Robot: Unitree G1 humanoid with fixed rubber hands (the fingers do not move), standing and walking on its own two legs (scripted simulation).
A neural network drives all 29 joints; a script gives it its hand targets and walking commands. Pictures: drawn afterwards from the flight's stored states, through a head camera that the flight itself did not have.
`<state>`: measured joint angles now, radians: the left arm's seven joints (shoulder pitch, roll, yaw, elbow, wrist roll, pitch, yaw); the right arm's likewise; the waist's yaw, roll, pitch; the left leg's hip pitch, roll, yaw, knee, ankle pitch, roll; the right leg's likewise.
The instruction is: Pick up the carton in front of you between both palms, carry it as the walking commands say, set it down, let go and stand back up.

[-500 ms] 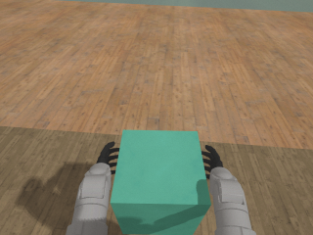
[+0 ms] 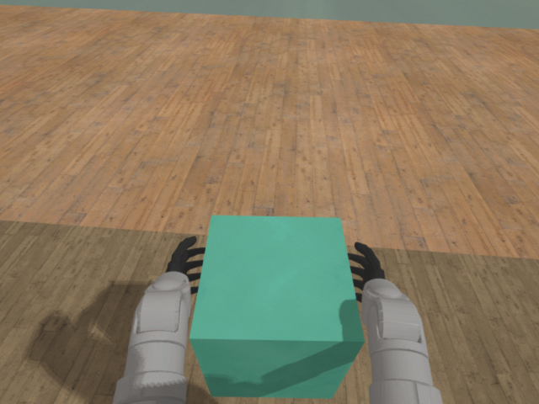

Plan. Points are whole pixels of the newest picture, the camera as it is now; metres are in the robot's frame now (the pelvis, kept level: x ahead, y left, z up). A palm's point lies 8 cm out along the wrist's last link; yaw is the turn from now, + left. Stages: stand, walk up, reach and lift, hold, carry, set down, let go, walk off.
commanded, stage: hold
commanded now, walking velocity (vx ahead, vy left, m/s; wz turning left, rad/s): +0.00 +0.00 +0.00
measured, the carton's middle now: (273, 310) +0.29 +0.00 -0.02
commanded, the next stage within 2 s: carry in 0.30 s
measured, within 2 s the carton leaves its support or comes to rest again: neither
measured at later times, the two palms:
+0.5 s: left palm (178, 261) +0.32 +0.16 +0.06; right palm (367, 265) +0.32 -0.15 +0.06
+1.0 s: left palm (188, 173) +0.53 +0.18 +0.08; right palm (335, 180) +0.52 -0.12 +0.08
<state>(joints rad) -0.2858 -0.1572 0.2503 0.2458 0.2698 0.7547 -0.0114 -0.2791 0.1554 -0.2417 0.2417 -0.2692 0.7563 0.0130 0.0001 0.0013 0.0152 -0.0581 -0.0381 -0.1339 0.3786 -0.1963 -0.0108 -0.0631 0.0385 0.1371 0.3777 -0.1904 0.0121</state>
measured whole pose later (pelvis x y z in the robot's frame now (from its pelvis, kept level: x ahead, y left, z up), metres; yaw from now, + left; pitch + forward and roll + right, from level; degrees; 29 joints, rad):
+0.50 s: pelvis +0.03 +0.00 -0.01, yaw +1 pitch +1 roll +0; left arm -0.24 -0.14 0.17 0.06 0.20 0.85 0.03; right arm -0.23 0.13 -0.18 0.05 -0.19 0.86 -0.02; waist 0.00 0.00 -0.14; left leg -0.27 0.01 -0.03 0.58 -0.36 -0.01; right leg -0.26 -0.01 0.04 0.55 -0.30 0.01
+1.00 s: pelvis +0.26 +0.03 -0.01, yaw -2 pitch +5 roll +0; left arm -0.16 -0.13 0.14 -0.37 0.08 1.23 0.11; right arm -0.17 0.13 -0.09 -0.34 -0.10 1.21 -0.10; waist 0.00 -0.01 -0.11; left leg -0.31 0.00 0.21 0.51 -0.31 0.08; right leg -0.38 -0.06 -0.07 1.09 -0.44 -0.01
